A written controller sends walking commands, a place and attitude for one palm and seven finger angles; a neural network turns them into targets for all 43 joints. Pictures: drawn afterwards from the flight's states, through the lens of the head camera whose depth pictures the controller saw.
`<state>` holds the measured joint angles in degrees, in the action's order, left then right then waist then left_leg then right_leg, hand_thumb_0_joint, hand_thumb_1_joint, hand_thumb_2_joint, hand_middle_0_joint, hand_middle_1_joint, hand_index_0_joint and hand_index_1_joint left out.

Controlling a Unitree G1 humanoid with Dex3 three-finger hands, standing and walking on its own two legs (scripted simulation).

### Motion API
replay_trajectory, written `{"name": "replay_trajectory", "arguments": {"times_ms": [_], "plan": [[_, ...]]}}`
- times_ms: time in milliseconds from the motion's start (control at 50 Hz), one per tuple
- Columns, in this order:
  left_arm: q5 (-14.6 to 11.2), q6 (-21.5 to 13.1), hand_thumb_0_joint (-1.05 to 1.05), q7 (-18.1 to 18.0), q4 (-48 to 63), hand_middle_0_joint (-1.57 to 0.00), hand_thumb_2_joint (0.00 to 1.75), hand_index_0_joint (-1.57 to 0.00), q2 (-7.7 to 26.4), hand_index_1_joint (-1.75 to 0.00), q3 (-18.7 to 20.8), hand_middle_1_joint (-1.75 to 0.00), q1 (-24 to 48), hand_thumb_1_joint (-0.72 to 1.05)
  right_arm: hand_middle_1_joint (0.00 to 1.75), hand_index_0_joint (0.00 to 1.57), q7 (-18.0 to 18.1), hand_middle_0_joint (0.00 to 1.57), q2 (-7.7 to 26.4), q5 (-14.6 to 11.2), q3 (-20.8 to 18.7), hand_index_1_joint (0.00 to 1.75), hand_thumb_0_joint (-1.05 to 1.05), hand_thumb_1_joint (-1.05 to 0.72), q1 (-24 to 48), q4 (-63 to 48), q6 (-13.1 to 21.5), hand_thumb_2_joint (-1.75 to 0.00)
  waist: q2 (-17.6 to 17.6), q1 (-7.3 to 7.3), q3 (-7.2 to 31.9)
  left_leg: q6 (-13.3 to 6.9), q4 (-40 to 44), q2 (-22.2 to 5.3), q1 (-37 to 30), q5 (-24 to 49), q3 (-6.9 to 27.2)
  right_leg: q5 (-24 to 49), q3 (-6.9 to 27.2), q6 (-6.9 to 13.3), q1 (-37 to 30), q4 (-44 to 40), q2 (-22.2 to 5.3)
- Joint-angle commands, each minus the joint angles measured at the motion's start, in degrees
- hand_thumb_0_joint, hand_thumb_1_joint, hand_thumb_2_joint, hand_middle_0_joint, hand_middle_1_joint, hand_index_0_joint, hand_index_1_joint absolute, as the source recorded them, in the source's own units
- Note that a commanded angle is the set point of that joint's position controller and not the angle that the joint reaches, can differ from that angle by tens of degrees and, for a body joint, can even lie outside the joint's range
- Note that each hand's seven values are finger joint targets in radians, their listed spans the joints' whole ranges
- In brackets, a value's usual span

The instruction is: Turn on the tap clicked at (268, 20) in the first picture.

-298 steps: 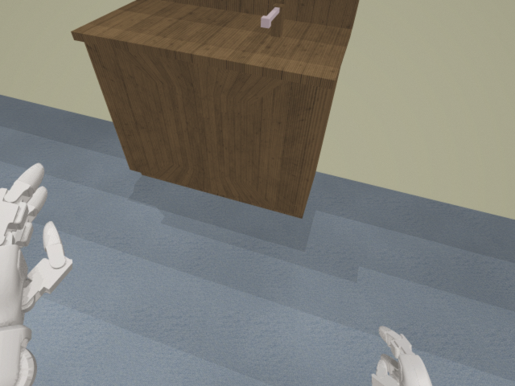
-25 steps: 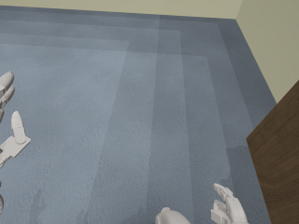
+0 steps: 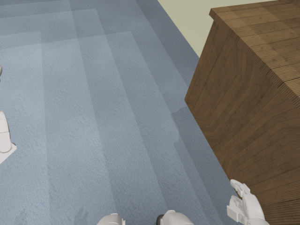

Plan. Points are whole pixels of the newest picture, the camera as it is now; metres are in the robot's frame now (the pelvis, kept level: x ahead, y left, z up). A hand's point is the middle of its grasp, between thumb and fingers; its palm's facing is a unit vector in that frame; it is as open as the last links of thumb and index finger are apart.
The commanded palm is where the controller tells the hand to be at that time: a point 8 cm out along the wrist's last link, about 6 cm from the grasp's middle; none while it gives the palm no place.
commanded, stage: turn to face it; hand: left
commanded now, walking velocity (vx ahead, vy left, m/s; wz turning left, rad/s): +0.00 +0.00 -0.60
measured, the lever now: out of the picture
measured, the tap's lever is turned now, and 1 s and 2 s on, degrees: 0 0 0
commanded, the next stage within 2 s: none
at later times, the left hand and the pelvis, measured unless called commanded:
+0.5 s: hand (121, 155) +0.21 +0.07 +0.19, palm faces +0.07 -0.81 -0.58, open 7.4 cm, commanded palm +0.17 +0.14 +0.20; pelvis -0.07 -0.08 +0.01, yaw -18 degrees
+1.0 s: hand (157, 192) +0.16 +0.01 +0.19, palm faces -0.10 -0.89 -0.44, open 7.4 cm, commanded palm +0.14 +0.07 +0.20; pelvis -0.15 -0.08 +0.01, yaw -33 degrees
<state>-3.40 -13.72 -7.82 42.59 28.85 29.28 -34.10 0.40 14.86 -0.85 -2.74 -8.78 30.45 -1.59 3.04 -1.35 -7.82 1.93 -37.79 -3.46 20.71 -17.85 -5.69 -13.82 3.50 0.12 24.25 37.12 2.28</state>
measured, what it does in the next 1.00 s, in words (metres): walks backwards, turning right: right foot, then left foot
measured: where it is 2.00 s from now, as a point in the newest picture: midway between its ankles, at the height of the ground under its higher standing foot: outside the picture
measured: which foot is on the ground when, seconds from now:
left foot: down 0.00-0.32, up 0.34-0.90, down 0.92-1.00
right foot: down 0.00-0.00, up 0.02-0.30, down 0.32-0.92, up 0.94-1.00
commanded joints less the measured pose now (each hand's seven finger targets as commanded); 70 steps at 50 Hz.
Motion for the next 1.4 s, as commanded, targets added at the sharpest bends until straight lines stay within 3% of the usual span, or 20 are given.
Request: {"name": "replay_trajectory", "arguments": {"times_ms": [0,120,260,300,320,340,440,700,820,880,900,920,960,1020,1120,1160,1200,1240,1280,1380], "plan": [[1.9,-3.1,0.0,-1.5,0.9,-0.2,0.9,-0.2,5.0,-0.3,5.8,-0.3,2.1,0.9,0.3,0.2,1.0,0.2,5.0,0.8,-1.5,0.3,0.0,-0.9,1.7,-7.8,3.6,-0.9,-20.2,1.55,13.5,-10.2,20.5,-25.7,-9.1,16.5,21.5,-19.9,-2.3,-2.4,8.9,33.0,-1.5],[2.5,-1.2,0.0,-0.5,3.0,-0.2,0.9,-0.2,-0.9,-0.3,-5.8,-0.3,14.8,0.9,0.3,0.2,-0.5,0.2,4.9,-0.7,-1.1,0.3,0.0,-0.9,0.1,-6.8,5.0,-0.9,-18.5,1.12,8.7,-5.5,15.5,-17.0,-8.1,23.6,-0.2,-10.2,-8.8,-4.5,4.4,20.3,-3.8],[1.8,-0.4,0.0,-0.9,3.4,-0.2,0.9,-0.2,2.9,-0.3,-1.8,-0.3,11.5,0.9,0.3,0.2,-0.8,0.2,4.5,-0.1,-0.4,0.3,0.0,-0.9,-1.4,-8.3,6.9,-0.9,-18.5,2.02,12.7,-2.4,6.0,-17.0,-7.1,15.4,-3.5,-4.1,-12.9,-3.7,-11.7,-5.4,-2.2],[1.8,-0.8,0.0,-1.2,2.1,-0.2,0.9,-0.2,6.3,-0.3,1.3,-0.3,11.0,0.9,0.3,0.2,-0.9,0.2,2.1,-0.5,-0.1,0.3,0.0,-0.9,-1.7,-8.5,6.5,-0.9,1.4,2.07,13.9,1.4,-12.0,-9.1,2.2,-5.7,-6.3,18.9,2.2,1.9,-19.6,-14.0,-12.9],[1.3,-0.6,0.0,-1.9,0.0,-0.2,0.9,-0.2,8.7,-0.3,4.8,-0.3,7.0,0.9,0.3,0.2,-0.4,0.2,1.3,0.2,1.0,0.3,0.0,-0.9,0.6,-9.7,6.1,-0.9,11.2,3.25,15.7,3.1,-23.9,-1.6,14.8,-21.0,-2.4,40.7,17.6,7.6,-23.9,-13.9,-20.9],[0.0,0.4,0.0,-1.8,-0.2,-0.2,0.9,-0.2,7.6,-0.3,4.6,-0.3,7.6,0.9,0.3,0.2,-0.1,0.2,1.5,-0.6,0.7,0.3,0.0,-0.9,2.9,-9.1,5.6,-0.9,11.8,3.21,16.5,3.1,-30.8,-2.8,14.6,-16.9,4.5,38.8,19.3,7.4,-20.7,-15.1,-22.3],[-0.7,-0.3,0.0,-1.4,-4.1,-0.2,0.9,-0.2,3.8,-0.3,5.0,-0.3,0.1,0.9,0.3,0.2,-0.1,0.2,0.3,-0.3,1.1,0.3,0.0,-0.9,4.3,-6.7,0.4,-0.9,2.1,1.64,17.9,4.4,-33.9,-3.2,17.1,-4.2,6.7,27.4,10.2,7.8,-23.9,-13.3,-15.6],[0.1,-0.2,0.0,-2.5,-3.0,-0.2,0.9,-0.2,3.2,-0.3,-1.1,-0.3,8.5,0.9,0.3,0.2,1.3,0.2,4.8,0.1,-0.6,0.3,0.0,-0.9,4.1,-7.3,-0.9,-0.9,3.4,3.79,15.7,1.7,-9.5,2.7,3.5,-8.3,4.7,-3.3,21.2,3.0,-14.2,-26.1,-12.3],[0.9,-0.6,0.0,-1.1,-2.8,-0.2,0.9,-0.2,2.7,-0.3,-2.5,-0.3,11.2,0.9,0.3,0.2,0.1,0.2,4.2,-0.1,-0.6,0.3,0.0,-0.9,3.3,-8.4,-2.4,-0.9,2.5,3.66,16.8,-0.5,6.4,3.8,-6.4,-11.1,2.7,-4.0,21.9,1.0,-10.8,-27.6,-10.0],[0.9,-1.4,0.0,0.2,-2.2,-0.2,0.9,-0.2,3.0,-0.3,-3.3,-0.3,13.7,0.9,0.3,0.2,-0.1,0.2,4.9,0.4,-0.7,0.3,0.0,-0.9,0.6,-8.5,-2.5,-0.9,-4.4,1.05,16.0,-5.2,21.2,-3.4,-21.8,-8.3,5.4,-7.5,15.2,-3.7,2.5,-17.5,-2.3],[0.9,-1.6,0.0,0.6,-1.4,-0.2,0.9,-0.2,2.8,-0.3,-2.7,-0.3,13.9,0.9,0.3,0.2,0.1,0.2,5.6,1.2,-0.8,0.3,0.0,-0.9,3.0,-9.7,-2.2,-0.9,-15.5,1.78,13.6,-9.7,25.3,-15.6,-20.9,-7.1,15.8,-8.7,7.5,-4.5,9.0,1.3,3.0],[2.4,-1.5,0.0,0.6,0.8,-0.2,0.9,-0.2,4.3,-0.3,-1.7,-0.3,15.1,0.9,0.3,0.2,0.3,0.2,3.4,0.6,-0.5,0.3,0.0,-0.9,4.3,-10.9,-0.8,-0.9,-17.4,3.3,10.6,-12.3,25.5,-23.6,-14.3,-1.4,19.0,-9.2,2.2,-3.7,11.0,19.8,1.4],[2.5,-1.2,0.0,0.4,1.0,-0.2,0.9,-0.2,5.1,-0.3,1.0,-0.3,13.9,0.9,0.3,0.2,0.1,0.2,2.4,0.1,-0.5,0.3,0.0,-0.9,4.6,-9.8,0.3,-0.9,-14.8,3.95,10.0,-11.5,24.0,-22.4,-4.2,2.8,8.9,-9.9,1.1,-3.2,7.3,34.5,-1.1],[1.7,0.1,0.0,0.1,2.3,-0.2,0.9,-0.2,1.0,-0.3,-3.2,-0.3,14.3,0.9,0.3,0.2,-0.5,0.2,3.5,-0.8,-0.3,0.3,0.0,-0.9,3.0,-9.1,1.5,-0.9,-15.1,3.29,4.7,-7.5,18.6,-19.1,-7.4,12.5,-1.1,-10.8,-3.7,-3.5,8.3,20.2,-4.5],[2.5,0.9,0.0,-0.7,-1.7,-0.2,0.9,-0.2,0.7,-0.3,-5.2,-0.3,18.3,0.9,0.3,0.2,-0.2,0.2,5.6,-0.7,-0.8,0.3,0.0,-0.9,-0.7,-7.9,4.6,-0.9,-15.4,1.84,7.5,-2.7,6.6,-15.7,-10.4,25.4,-4.4,-2.4,-12.9,-3.9,-7.5,-3.1,-0.2],[2.6,0.6,0.0,-0.9,-2.5,-0.2,0.9,-0.2,2.7,-0.3,-3.4,-0.3,19.3,0.9,0.3,0.2,-0.5,0.2,4.7,-1.0,-0.5,0.3,0.0,-0.9,-0.6,-7.5,5.2,-0.9,-7.1,2.2,11.1,-0.5,-8.5,-12.1,-6.1,18.5,-5.8,11.3,-7.3,-1.0,-17.3,-11.2,-5.2],[2.1,-0.6,0.0,-2.3,-2.2,-0.2,0.9,-0.2,8.1,-0.3,2.8,-0.3,16.4,0.9,0.3,0.2,0.2,0.2,2.4,-0.4,0.3,0.3,0.0,-0.9,3.1,-8.6,5.2,-0.9,14.7,3.63,14.2,3.0,-29.1,-1.8,11.8,-20.3,-0.1,49.1,19.3,9.0,-23.8,-12.8,-21.9],[0.7,-0.3,0.0,-1.7,0.3,-0.2,0.9,-0.2,7.8,-0.3,3.6,-0.3,9.3,0.9,0.3,0.2,0.3,0.2,2.6,-0.8,-0.6,0.3,0.0,-0.9,3.1,-8.4,3.0,-0.9,7.7,3.72,16.7,2.5,-32.2,-3.8,9.2,-16.4,7.0,26.3,20.7,9.3,-19.6,-14.7,-21.1],[-0.5,-1.5,0.0,-1.7,5.0,-0.2,0.9,-0.2,7.5,-0.3,6.1,-0.3,2.3,0.9,0.3,0.2,-0.3,0.2,1.0,-0.2,1.4,0.3,0.0,-0.9,5.2,-7.8,1.4,-0.9,1.7,3.56,19.1,2.5,-27.3,-3.0,10.0,-12.2,6.4,22.7,14.8,10.1,-20.7,-12.4,-17.8],[-0.7,-2.4,0.0,-2.1,10.7,-0.2,0.9,-0.2,7.7,-0.3,8.2,-0.3,-0.1,0.9,0.3,0.2,-0.5,0.2,2.3,0.0,0.5,0.3,0.0,-0.9,3.7,-8.3,1.1,-0.9,2.8,2.79,20.5,2.0,-4.5,0.1,-0.9,-8.7,2.8,11.8,14.4,9.4,-14.0,-14.0,-14.5]]}}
